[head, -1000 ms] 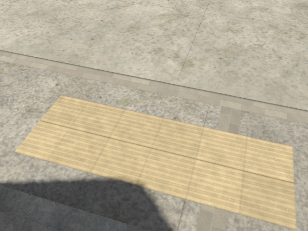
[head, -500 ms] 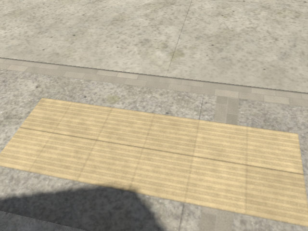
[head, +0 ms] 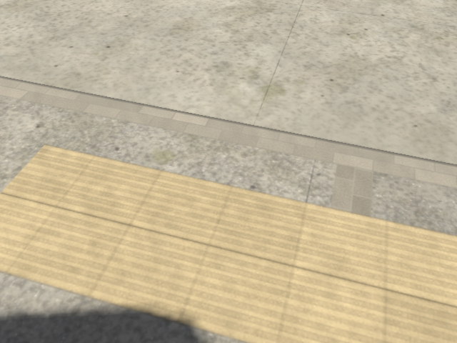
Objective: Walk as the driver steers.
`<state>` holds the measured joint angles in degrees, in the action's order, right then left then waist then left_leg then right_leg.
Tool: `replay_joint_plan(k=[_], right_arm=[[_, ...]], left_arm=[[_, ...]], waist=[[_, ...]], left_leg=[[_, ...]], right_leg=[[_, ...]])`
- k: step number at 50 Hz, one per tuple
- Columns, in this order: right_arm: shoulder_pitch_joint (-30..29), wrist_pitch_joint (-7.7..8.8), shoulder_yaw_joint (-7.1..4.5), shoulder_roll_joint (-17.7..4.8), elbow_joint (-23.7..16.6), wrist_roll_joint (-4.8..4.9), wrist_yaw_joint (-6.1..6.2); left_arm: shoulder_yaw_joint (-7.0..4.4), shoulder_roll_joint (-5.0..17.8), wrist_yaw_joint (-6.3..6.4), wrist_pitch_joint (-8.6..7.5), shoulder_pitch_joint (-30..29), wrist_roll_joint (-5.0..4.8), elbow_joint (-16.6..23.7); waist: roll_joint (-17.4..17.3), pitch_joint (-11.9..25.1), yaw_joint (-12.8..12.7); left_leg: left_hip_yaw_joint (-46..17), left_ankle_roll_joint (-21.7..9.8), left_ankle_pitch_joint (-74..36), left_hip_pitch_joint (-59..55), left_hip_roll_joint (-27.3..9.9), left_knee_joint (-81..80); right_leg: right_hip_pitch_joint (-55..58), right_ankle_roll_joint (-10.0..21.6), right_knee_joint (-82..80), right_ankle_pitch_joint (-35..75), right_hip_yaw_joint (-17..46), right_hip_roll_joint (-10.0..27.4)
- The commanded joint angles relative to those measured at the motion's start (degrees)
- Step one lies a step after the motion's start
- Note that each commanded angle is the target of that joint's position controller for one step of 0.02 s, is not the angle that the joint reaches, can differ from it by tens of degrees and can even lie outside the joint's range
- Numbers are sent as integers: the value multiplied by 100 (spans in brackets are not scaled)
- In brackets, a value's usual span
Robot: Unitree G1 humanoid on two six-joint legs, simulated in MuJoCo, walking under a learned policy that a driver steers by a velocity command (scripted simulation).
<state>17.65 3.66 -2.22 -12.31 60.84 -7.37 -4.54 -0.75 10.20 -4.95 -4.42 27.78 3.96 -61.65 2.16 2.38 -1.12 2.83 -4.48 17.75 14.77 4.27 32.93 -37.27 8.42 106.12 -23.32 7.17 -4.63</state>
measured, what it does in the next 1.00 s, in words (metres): goes down, turning right: right foot 0.21 m lower, then left foot 0.20 m lower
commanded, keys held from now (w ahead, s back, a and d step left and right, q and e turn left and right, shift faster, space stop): w+e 1.00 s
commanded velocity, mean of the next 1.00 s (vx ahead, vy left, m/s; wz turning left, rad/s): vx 0.50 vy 0.00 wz -0.48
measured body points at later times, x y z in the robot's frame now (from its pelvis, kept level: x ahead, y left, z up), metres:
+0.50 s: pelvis +0.29 -0.06 -0.25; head +0.29 -0.05 +0.20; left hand +0.25 +0.19 -0.40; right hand +0.38 -0.33 -0.36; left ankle +0.42 +0.07 -0.86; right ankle +0.19 -0.14 -0.93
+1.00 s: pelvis +0.58 -0.13 -0.41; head +0.59 -0.14 +0.04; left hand +0.91 -0.06 -0.47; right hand +0.42 -0.31 -0.56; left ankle +0.55 +0.03 -1.14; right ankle +0.68 -0.34 -1.08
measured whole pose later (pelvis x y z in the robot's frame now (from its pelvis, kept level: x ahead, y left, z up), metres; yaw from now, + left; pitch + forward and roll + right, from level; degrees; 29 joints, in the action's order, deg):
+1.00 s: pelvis +0.58 -0.13 -0.41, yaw -30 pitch +2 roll +3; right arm 24.3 2.9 -2.0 -11.0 58.9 0.6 3.5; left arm -3.1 12.1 -0.8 -0.9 -0.8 -2.1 -38.8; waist 1.3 1.6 3.8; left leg 13.0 1.5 24.4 4.4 -2.5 27.7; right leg -44.6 1.3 49.5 1.1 2.3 4.0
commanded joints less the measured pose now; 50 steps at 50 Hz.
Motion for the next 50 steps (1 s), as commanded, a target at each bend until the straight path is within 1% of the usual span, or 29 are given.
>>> replay_joint_plan(k=[1,4,6,9,11,13,14,16,17,18,19,21,23,24,25,26,28,30,31,32,33,34,35,37,39,41,43,47,50], right_arm=[[-189,284,333,608,-195,125,124],[581,555,395,296,128,91,352],[676,654,421,114,64,-8,434],[660,655,476,-148,78,67,275],[1908,580,462,-82,347,302,475],[2459,373,421,-78,533,232,540],[2249,314,425,-60,403,226,476],[345,358,293,-523,-115,-59,-43],[-823,352,-123,-1470,-589,336,-136],[-519,369,-75,-989,-1191,316,-419],[-1193,448,-48,-737,-1627,305,-398],[-1067,559,87,-150,-2057,444,-157],[-374,329,253,-35,-1373,125,135],[351,153,355,343,-1098,-2,85],[465,80,446,345,-1147,-61,-45],[660,127,405,59,-1042,44,-35],[-78,107,223,-724,-1382,311,-5],[-959,13,267,-846,-1604,66,-41],[-469,73,-19,-757,-1554,1346,275],[342,80,-38,-847,-1132,1349,291],[1548,34,-31,-785,-637,1034,248],[2100,33,-177,-1184,-459,781,241],[2109,-39,-314,-1295,-511,920,176],[1662,-153,-364,-1230,-314,760,312],[348,-2,35,-192,-465,613,528],[-751,50,167,-76,-739,608,583],[-820,116,89,-488,-826,451,734],[191,46,-133,-856,-568,881,900],[734,-55,-260,-845,-476,827,818]], left_arm=[[-18,282,-2,-87,-258,328,298],[218,-152,-243,-7,-431,418,420],[170,103,-40,-95,-578,332,407],[20,681,39,-39,-625,506,553],[25,722,18,-11,-1864,418,937],[-36,791,-16,-115,-2419,235,1077],[-54,760,-2,-173,-1835,256,867],[-339,1211,253,-188,1968,397,-316],[-532,1431,291,-223,3732,308,-913],[-474,1831,311,-201,2601,310,-555],[-527,1913,424,-281,2321,421,-490],[-97,757,265,-356,814,231,-276],[281,-79,298,-355,-1150,-15,494],[193,347,226,-388,-1553,168,668],[203,366,276,-533,-1520,231,785],[155,514,344,-653,-1508,190,953],[1,1466,350,-724,-883,62,998],[45,1491,235,-593,-345,-22,964],[-156,610,710,-108,-338,-931,634],[-105,558,778,72,63,-712,384],[-112,214,682,24,322,-633,238],[-38,-224,583,5,1186,-869,346],[20,59,597,-54,600,-906,829],[68,-119,728,72,-1306,-1028,1703],[-60,128,829,373,-2230,-988,2071],[-120,151,801,445,-1842,-724,2132],[-233,231,731,324,-1989,-465,2228],[-141,23,442,308,-3019,-576,2577],[-146,82,256,283,-3671,-617,2829]], waist=[[-155,-1251,-122],[-474,-694,-20],[-299,-463,89],[-394,-812,-241],[-160,-1053,629],[-337,-924,866],[-418,-950,570],[6,-832,-1376],[2357,-793,-2606],[2185,525,-1352],[244,131,-1347],[-321,-564,-410],[-1051,-1452,160],[-306,-1252,747],[137,-996,708],[-503,-980,678],[-639,-838,409],[-356,-1214,167],[-693,-742,195],[-984,-293,327],[-1219,402,501],[-2062,1046,393],[-1872,1736,807],[-836,1121,763],[-41,-614,123],[-288,-1273,-421],[-954,-814,-387],[-484,-415,190],[-408,-826,538]], left_leg=[[-737,-1176,-964,2088,-1624,-938],[-690,-970,-677,2665,-1205,-119],[3,-609,180,3324,-735,495],[-1007,-692,-105,2082,-1575,1415],[-1720,-699,-598,-691,-1838,2354],[-1909,-774,-1465,-909,-1841,2621],[-1756,-756,-1888,-132,-1885,3026],[-1050,-269,-1667,3369,-1579,5180],[300,152,1382,4027,-145,8813],[-48,111,3231,5439,-63,9266],[-355,122,2942,6127,-174,8723],[-1441,170,1465,7061,-851,6968],[-1288,147,-2122,4509,-1620,2785],[-714,207,-3405,1191,-1242,3471],[-660,339,-4774,602,-1265,3353],[-534,528,-6162,-450,-1168,2619],[110,851,-4693,-1672,-903,1196],[-278,516,-3225,-579,-963,-302],[-1349,289,-4277,314,-1461,-2498],[-838,320,-5495,-449,-1485,-2710],[-829,56,-7179,-2422,-1881,-1162],[-1033,-437,-7840,-5022,-2578,1333],[-1722,-628,-5525,-5211,-2839,1060],[-3392,-1198,504,-3409,-3386,-1091],[-3560,-878,996,-860,-3504,-1589],[-1405,-240,203,1698,-2425,-1809],[-384,-200,-916,2111,-1924,-1965],[-58,-277,-1304,-61,-2099,-1837],[-30,-222,-1460,-1239,-2326,-1653]], right_leg=[[-841,50,-3885,3431,79,1165],[122,-343,-4341,4979,-21,1303],[1982,-544,-5881,5947,-618,948],[900,-674,-5055,4733,-183,1041],[-1281,-795,-6720,4109,-76,1221],[-937,-785,-6436,3334,-431,1002],[161,-745,-6092,3029,-631,870],[5006,-316,-6182,2910,-825,714],[6206,74,-8743,3642,-1389,550],[7681,889,-6801,5404,749,1524],[7491,934,-6561,5423,1127,1556],[5528,1040,-6673,2675,2618,2444],[1109,899,-7141,1335,1352,1947],[-1879,850,-6844,454,590,960],[-2394,644,-6547,-383,257,493],[-3012,355,-5994,-803,-12,50],[-2575,157,-5611,-1733,230,-63],[-310,326,-4943,-631,1572,668],[1591,134,-3604,370,1883,443],[1818,-51,-1944,-95,1227,152],[317,-165,-32,-1976,709,-312],[-2701,-467,2220,-3456,513,-575],[-3546,-605,2226,-2470,221,28],[-4142,-594,2133,-964,-388,592],[-3817,-570,805,241,273,1060],[-1999,-659,-1710,1196,355,1014],[-513,-935,-3383,2634,-87,910],[-524,-864,-5583,3123,-456,864],[-1047,-519,-6181,1974,-722,825]])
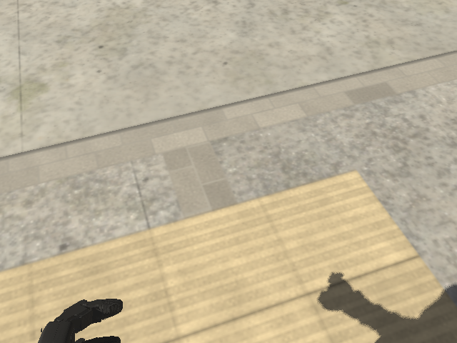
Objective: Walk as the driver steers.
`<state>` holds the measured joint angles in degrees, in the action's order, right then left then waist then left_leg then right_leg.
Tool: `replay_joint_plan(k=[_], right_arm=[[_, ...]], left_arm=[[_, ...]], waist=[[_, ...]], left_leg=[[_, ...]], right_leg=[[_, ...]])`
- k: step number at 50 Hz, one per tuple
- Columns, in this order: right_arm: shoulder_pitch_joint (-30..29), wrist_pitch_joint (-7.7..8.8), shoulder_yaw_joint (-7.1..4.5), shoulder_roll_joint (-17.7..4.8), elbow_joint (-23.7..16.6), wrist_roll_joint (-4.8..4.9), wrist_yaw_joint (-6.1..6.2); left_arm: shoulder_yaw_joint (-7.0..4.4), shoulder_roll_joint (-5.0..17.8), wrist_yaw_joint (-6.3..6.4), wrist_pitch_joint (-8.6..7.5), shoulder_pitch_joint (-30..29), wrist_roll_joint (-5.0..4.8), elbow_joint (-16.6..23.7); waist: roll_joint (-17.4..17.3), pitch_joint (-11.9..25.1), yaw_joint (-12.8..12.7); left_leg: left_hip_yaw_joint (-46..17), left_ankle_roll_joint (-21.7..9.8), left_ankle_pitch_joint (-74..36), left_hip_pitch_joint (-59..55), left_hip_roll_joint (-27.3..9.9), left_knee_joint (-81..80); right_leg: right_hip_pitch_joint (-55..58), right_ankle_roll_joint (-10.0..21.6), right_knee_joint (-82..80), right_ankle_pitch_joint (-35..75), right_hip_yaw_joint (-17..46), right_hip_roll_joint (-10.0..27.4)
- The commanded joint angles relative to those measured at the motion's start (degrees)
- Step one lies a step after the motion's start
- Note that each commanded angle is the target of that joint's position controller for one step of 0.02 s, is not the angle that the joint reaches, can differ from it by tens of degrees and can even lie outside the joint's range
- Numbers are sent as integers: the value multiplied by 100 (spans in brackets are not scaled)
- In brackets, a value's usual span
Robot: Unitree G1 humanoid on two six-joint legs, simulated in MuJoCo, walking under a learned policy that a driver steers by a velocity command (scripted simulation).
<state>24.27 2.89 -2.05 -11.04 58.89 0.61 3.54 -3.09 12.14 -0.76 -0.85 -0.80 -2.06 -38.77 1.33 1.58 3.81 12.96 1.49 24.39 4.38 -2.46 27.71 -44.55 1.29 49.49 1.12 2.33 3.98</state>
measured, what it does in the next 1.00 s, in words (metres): walks ahead: right foot, then left foot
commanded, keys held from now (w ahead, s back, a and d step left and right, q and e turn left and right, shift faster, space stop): w+e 0.12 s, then w+q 0.20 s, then no key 0.68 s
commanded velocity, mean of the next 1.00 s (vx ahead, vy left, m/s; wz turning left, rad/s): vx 0.27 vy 0.00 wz -0.09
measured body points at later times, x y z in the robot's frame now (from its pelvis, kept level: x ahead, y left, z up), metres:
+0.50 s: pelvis +0.29 -0.05 +0.01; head +0.34 -0.07 +0.46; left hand +0.35 +0.20 -0.12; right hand +0.48 -0.31 -0.09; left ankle +0.51 +0.06 -0.68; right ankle +0.18 -0.12 -0.72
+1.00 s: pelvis +0.42 -0.07 +0.01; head +0.43 -0.08 +0.46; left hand +0.51 +0.18 -0.12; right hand +0.53 -0.31 -0.13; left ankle +0.50 +0.04 -0.72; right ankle +0.42 -0.20 -0.72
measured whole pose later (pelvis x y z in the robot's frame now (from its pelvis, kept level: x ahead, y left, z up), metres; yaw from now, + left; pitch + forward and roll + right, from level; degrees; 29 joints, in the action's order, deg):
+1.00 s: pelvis +0.42 -0.07 +0.01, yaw -5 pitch +1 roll +1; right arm 7.0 0.3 -2.2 -11.2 50.5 -0.5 1.3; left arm -3.1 10.8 2.5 -0.1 12.4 0.7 -54.8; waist -1.6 -0.3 0.0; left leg 0.9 -1.3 7.4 21.1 1.4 27.7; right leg -17.2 -1.8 32.4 -16.2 1.9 1.9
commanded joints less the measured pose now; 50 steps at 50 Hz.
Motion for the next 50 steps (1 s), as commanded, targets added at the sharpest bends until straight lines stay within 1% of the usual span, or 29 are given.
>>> replay_joint_plan(k=[1,3,4,5,6,7,8,9,10,11,13,15,20,24,27,28,29,30,31,32,34,35,38,41,43,44,45,46,50], right_arm=[[76,-9,-330,-1040,-318,19,-26],[-90,-40,-422,-1228,-462,9,-104],[-166,-40,-420,-1263,-540,37,-129],[-370,34,-426,-1284,-755,-30,-126],[-92,316,-146,-420,-1222,-135,-290],[-640,616,-242,-856,-1170,91,-432],[-1035,652,-322,-1053,-1215,282,-445],[-1206,601,-300,-974,-1276,169,-344],[-1203,498,-345,-948,-1215,60,-248],[-965,387,-383,-940,-1181,76,-235],[-860,214,-396,-802,-1179,75,-232],[-1138,136,-365,-660,-1273,22,-237],[-2278,243,-215,-373,-1638,-78,-328],[-2697,258,-194,-511,-1775,-50,-479],[-1944,318,-290,-867,-1554,-163,-512],[-1438,361,-348,-1067,-1383,-213,-497],[-896,378,-391,-1418,-1309,-356,-468],[-700,308,-262,-1088,-1230,-346,-485],[-505,202,-185,-787,-1247,-223,-479],[-1082,130,-184,-828,-1341,-125,-451],[-1956,29,-97,-620,-1492,-113,-375],[-2203,-19,-108,-648,-1512,-159,-361],[-2236,-86,-133,-635,-1468,-236,-332],[-2252,-137,-133,-658,-1419,-130,-288],[-2169,-177,-86,-525,-1322,-99,-284],[-2086,-182,-73,-495,-1265,-114,-289],[-1942,-188,-108,-560,-1265,-111,-283],[-1931,-199,-134,-609,-1252,-109,-243],[-1690,-205,-152,-483,-1033,-117,-175]], left_arm=[[74,-61,-191,-82,-891,-23,597],[-61,206,-234,-85,-497,58,563],[-217,459,-230,-91,390,55,312],[-460,1043,-127,-81,1671,59,-28],[-590,1934,-86,-111,2042,51,-125],[-468,1482,-3,-85,3037,149,-290],[-386,1189,48,-109,2692,217,-385],[-313,989,64,-151,1897,153,-234],[-234,733,34,-202,1133,143,-144],[-181,535,14,-276,831,199,-109],[-184,510,-33,-405,848,220,-258],[-207,587,16,-478,1114,194,-449],[-182,636,212,-451,1565,107,-797],[-177,742,254,-398,1913,95,-1076],[-215,835,231,-363,1616,98,-1085],[-202,815,218,-362,1609,128,-1067],[-108,512,171,-410,2021,250,-1010],[74,97,96,-404,2919,196,-1289],[-53,651,25,-366,2849,87,-1429],[-111,807,44,-270,2279,-14,-1244],[-126,680,212,-22,1520,113,-1054],[-116,542,267,81,1585,144,-1047],[-49,232,379,140,1794,176,-1189],[-75,286,359,161,1883,205,-1346],[-80,320,327,185,1696,341,-1333],[-92,443,327,183,1613,389,-1272],[-162,770,350,178,1479,339,-1246],[-200,814,354,144,1407,276,-1319],[-96,411,336,-85,1129,263,-1384]], waist=[[-437,-783,59],[-633,-412,-279],[-559,144,-767],[-182,772,-1320],[1591,1623,-824],[954,2330,-1414],[806,1473,-1334],[186,986,-965],[-50,657,-559],[48,660,-267],[14,489,-100],[-57,262,-150],[57,-7,-493],[310,-5,-646],[431,391,-184],[226,728,3],[-500,1587,-57],[-1579,2602,-147],[-996,2877,49],[-674,2154,-42],[-160,967,-303],[-374,719,-525],[-876,704,-606],[-863,797,-726],[-793,499,-713],[-690,266,-671],[-315,2,-449],[121,-177,-392],[470,-242,-232]], left_leg=[[-950,-776,-2499,-427,-1674,-985],[-460,-653,-4974,-369,-1522,38],[-171,-542,-6061,-127,-1320,1210],[-105,-224,-5247,1614,-1100,3098],[-729,100,414,4272,156,5637],[-1923,-111,543,4968,196,5995],[-1803,-249,102,5607,-21,5902],[-1710,-290,-370,5227,-288,5432],[-1665,-262,-730,4529,-495,4985],[-1771,-265,-981,3906,-648,4729],[-1727,-250,-1219,3558,-648,4362],[-1722,-231,-1689,3795,-629,3761],[-1232,-277,-3437,3194,-129,1060],[-1191,-394,-3611,2779,182,196],[-1177,-731,-3198,1955,388,-323],[-1222,-874,-4495,1024,285,-453],[-2153,-1468,-7344,-1106,-781,405],[-3735,-2604,-8316,-2482,-2220,337],[-4018,-2536,-7151,-2390,-2048,110],[-3635,-2246,-5740,-1704,-1843,-137],[-3098,-1824,-3811,213,-1394,-781],[-2823,-1621,-3189,963,-1134,-995],[-2315,-1501,-2700,1623,-776,-1193],[-2265,-1284,-989,1843,-712,-1279],[-2261,-867,379,2173,-524,-1361],[-2235,-630,756,2252,-427,-1275],[-2031,-458,659,2118,-169,-1142],[-1723,-347,242,1616,51,-849],[-1445,-350,-925,858,152,-235]], right_leg=[[-257,297,-719,-927,-398,-114],[1028,576,-1024,-1660,-930,-587],[2387,746,-1385,-1250,-1127,-952],[4655,1139,-1368,-332,-66,-518],[6726,2333,-2257,-1320,3620,1146],[7330,2307,-3139,-1872,4577,1543],[6911,2041,-3079,-1166,3700,1493],[5784,1752,-2968,-270,2831,1249],[4586,1510,-2989,397,2072,996],[3938,1392,-3165,491,1675,824],[3343,1354,-3473,565,1302,718],[3266,1276,-3645,932,834,677],[3197,809,-3419,2268,-63,209],[3735,748,-3066,2159,122,434],[4350,575,-2133,3018,254,446],[4210,402,-1359,2823,90,122],[2802,120,154,1011,39,-251],[1542,-273,2001,-3517,223,-766],[1353,-277,2478,-4136,757,-688],[952,-312,2530,-3763,642,-422],[1150,-361,1704,-3119,358,-80],[1649,-364,976,-2985,244,-1],[2611,-400,-324,-2649,-65,-191],[3329,-302,-1353,-1313,-163,-236],[3576,-158,-1822,-1173,-161,-201],[3491,-41,-2108,-1364,59,17],[3023,90,-2279,-2113,173,120],[2311,155,-2543,-2936,254,72],[1943,40,-2937,-2779,340,99]])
